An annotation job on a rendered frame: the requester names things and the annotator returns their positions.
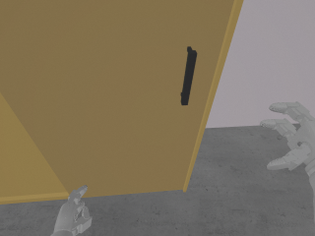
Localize left robot hand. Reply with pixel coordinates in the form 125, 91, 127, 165
53, 185, 93, 236

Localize right robot hand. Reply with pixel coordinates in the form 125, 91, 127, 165
260, 101, 315, 171

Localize wardrobe door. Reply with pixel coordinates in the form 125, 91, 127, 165
0, 0, 234, 198
0, 92, 67, 198

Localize handle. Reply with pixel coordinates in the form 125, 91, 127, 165
180, 46, 198, 105

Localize right robot forearm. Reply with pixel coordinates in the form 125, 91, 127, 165
304, 158, 315, 228

